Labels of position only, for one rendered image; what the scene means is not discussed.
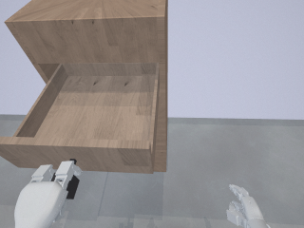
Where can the left robot hand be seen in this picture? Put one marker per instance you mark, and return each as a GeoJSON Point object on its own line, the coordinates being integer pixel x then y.
{"type": "Point", "coordinates": [43, 201]}

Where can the drawer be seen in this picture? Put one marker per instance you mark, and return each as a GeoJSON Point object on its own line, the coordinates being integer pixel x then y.
{"type": "Point", "coordinates": [103, 115]}

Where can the handle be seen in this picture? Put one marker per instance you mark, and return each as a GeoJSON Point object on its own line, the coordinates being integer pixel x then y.
{"type": "Point", "coordinates": [71, 186]}

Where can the right robot hand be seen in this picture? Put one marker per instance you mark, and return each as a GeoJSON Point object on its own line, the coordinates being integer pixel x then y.
{"type": "Point", "coordinates": [238, 213]}

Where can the robot right forearm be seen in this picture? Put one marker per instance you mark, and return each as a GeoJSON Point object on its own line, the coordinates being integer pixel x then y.
{"type": "Point", "coordinates": [257, 223]}

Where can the cabinet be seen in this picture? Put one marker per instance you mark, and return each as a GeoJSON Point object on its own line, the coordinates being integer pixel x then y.
{"type": "Point", "coordinates": [54, 32]}

